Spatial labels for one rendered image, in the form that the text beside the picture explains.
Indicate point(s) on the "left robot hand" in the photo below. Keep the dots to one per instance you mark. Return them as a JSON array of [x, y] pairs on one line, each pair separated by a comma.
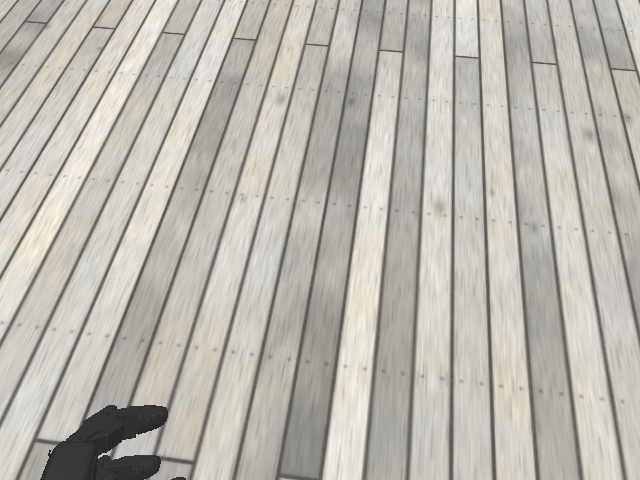
[[77, 457]]

